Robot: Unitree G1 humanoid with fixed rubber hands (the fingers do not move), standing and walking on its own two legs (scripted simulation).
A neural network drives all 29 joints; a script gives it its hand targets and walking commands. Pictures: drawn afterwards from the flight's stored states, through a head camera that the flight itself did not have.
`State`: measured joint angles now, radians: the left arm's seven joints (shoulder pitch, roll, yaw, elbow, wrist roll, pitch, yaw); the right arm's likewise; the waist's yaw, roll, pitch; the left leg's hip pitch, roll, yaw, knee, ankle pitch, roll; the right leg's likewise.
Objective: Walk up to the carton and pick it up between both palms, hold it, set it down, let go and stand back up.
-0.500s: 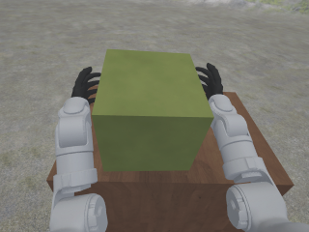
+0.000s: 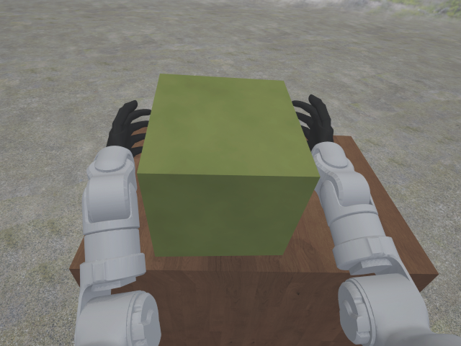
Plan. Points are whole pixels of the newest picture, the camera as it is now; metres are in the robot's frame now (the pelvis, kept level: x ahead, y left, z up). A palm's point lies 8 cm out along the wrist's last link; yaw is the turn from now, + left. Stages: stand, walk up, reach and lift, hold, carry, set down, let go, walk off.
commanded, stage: hold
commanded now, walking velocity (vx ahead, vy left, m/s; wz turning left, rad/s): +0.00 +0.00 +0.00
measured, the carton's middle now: (221, 165) +0.37 +0.00 +0.16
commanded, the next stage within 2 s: none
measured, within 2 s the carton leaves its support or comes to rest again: neither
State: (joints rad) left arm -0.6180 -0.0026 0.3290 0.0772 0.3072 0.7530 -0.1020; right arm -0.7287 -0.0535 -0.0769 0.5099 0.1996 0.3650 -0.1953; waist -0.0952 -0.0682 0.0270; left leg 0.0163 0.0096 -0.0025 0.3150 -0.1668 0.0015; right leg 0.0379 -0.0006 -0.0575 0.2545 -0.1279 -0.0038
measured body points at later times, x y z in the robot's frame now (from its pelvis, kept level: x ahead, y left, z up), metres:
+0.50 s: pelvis +0.00 +0.00 +0.00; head -0.06 +0.03 +0.45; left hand +0.37 +0.17 +0.21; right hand +0.38 -0.16 +0.22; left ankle +0.02 +0.12 -0.75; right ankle +0.02 -0.12 -0.75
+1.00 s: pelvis +0.00 +0.00 +0.00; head -0.05 +0.03 +0.45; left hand +0.38 +0.17 +0.21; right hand +0.38 -0.16 +0.22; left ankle +0.02 +0.12 -0.75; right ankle +0.02 -0.12 -0.75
